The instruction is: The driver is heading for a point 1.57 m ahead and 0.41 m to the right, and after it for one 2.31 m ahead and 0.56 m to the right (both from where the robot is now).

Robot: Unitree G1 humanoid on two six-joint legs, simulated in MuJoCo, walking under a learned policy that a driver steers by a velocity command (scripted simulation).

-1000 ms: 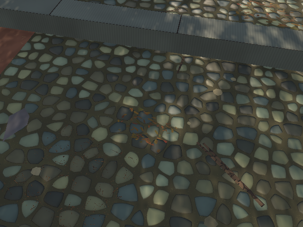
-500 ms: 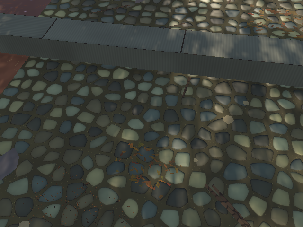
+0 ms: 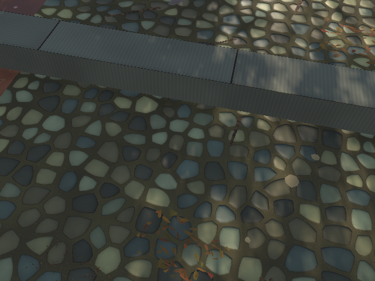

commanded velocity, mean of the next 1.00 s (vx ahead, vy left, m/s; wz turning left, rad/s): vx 0.03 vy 0.00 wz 0.00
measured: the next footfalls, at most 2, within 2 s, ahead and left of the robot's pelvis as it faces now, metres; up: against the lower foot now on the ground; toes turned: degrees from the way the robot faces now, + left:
right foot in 0.22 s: +0.08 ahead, -0.13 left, +0.00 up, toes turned +0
